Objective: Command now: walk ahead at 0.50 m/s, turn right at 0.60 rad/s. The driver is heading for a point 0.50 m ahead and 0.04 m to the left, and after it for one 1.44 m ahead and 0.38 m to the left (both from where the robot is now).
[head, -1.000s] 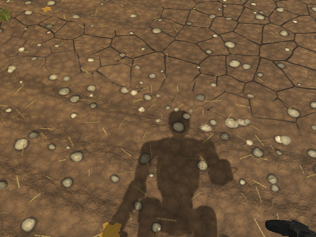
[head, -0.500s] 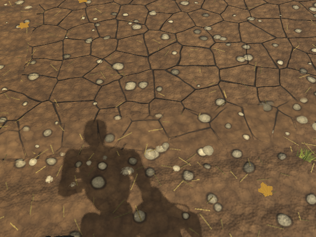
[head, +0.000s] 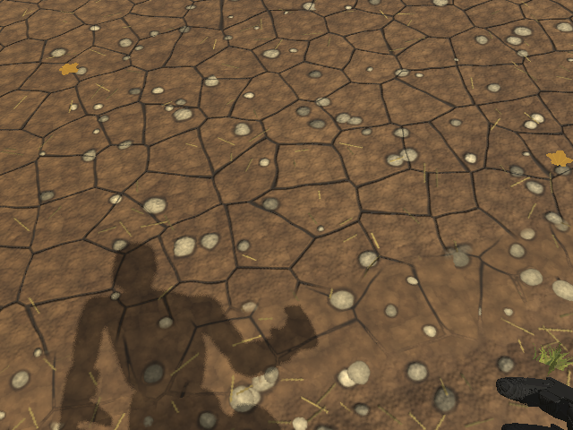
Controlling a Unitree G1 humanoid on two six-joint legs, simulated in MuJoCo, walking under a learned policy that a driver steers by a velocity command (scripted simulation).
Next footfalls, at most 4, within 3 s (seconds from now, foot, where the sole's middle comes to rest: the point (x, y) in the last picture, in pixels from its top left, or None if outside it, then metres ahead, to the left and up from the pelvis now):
0.04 left None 0.20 0.13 -0.77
0.54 right None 0.42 -0.16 -0.77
1.04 left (314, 335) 0.70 0.06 -0.77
1.52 right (400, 319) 0.76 -0.15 -0.77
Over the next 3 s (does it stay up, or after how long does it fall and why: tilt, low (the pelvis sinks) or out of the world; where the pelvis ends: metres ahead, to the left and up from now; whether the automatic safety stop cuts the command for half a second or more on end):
stays up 1.08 0.39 -0.01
